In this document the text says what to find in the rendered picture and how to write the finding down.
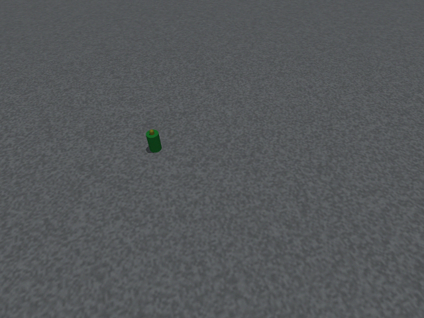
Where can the bottle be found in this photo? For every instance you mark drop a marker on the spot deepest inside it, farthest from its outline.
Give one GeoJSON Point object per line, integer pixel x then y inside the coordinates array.
{"type": "Point", "coordinates": [153, 140]}

